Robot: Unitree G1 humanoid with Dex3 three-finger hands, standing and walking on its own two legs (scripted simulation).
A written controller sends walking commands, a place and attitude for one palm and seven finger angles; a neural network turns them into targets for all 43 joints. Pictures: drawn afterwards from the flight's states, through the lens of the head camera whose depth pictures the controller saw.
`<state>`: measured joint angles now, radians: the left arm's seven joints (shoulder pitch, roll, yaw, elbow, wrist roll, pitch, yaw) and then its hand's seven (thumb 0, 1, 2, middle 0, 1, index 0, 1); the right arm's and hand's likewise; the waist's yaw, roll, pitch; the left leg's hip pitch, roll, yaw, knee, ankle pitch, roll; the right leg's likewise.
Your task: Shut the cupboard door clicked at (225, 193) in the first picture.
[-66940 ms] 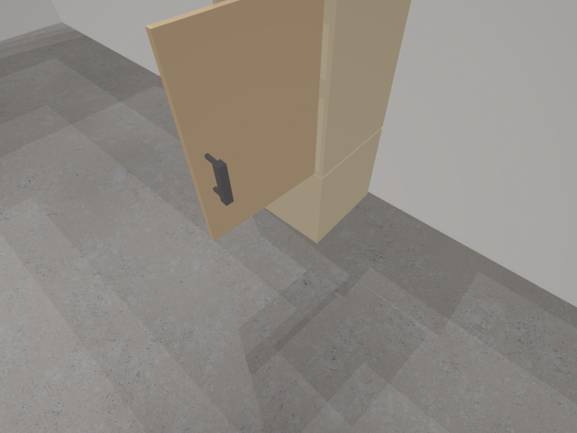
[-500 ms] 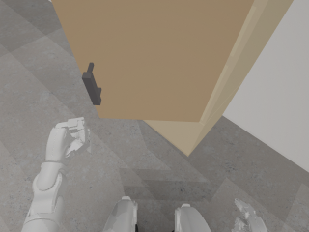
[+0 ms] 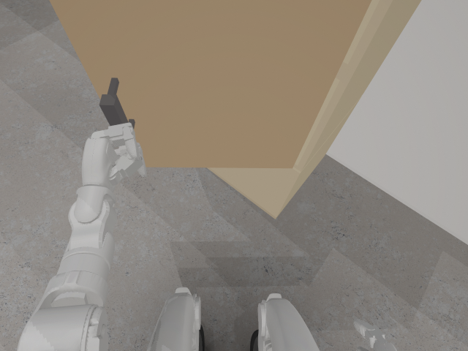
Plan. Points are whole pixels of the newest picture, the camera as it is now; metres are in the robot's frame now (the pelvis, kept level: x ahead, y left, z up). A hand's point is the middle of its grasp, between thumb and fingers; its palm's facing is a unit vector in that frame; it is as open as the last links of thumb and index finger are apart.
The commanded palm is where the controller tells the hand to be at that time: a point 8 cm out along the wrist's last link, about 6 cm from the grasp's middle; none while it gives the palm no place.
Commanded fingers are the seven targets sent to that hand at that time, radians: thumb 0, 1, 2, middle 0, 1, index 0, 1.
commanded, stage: bring the fist close to the handle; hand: left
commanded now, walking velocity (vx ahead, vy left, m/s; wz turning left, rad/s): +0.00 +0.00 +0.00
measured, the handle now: (121, 114) +0.52 +0.21 +0.03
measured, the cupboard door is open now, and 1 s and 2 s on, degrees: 40 35 27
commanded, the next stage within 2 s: push the door shut along its arc in 0.32 s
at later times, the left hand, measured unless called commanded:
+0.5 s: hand (143, 162) +0.42 +0.16 +0.03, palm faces -0.02 -1.00 -0.03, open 3.1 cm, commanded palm +0.41 +0.21 +0.03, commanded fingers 0.00 0.90 0.90 -1.30 -1.50 -1.30 -1.50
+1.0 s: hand (138, 132) +0.48 +0.17 +0.04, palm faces -0.13 -0.99 -0.03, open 3.1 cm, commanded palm +0.48 +0.21 +0.03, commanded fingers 0.00 0.90 0.90 -1.30 -1.50 -1.30 -1.50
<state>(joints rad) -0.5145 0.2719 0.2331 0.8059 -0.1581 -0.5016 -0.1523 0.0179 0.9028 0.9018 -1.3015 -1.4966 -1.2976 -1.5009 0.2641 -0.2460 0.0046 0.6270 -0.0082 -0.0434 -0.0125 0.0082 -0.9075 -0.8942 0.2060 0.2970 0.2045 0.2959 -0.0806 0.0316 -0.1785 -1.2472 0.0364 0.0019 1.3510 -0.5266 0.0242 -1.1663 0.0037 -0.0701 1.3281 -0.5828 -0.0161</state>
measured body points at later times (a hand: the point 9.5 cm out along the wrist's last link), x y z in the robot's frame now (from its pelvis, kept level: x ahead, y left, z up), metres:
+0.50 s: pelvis +0.00 -0.01 +0.00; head +0.12 +0.00 +0.43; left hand +0.42 +0.21 +0.03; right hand +0.10 -0.27 -0.12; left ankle +0.05 +0.10 -0.60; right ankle +0.02 -0.12 -0.60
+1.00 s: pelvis -0.01 +0.00 -0.02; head +0.13 +0.03 +0.41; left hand +0.48 +0.23 +0.04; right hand +0.04 -0.27 -0.13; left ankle +0.05 +0.10 -0.60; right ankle +0.02 -0.12 -0.60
